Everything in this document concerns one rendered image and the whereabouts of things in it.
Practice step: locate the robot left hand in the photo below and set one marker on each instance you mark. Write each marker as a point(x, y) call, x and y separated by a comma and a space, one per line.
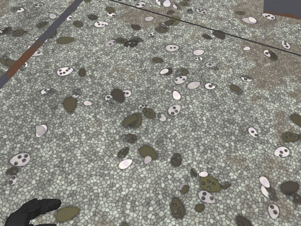
point(31, 210)

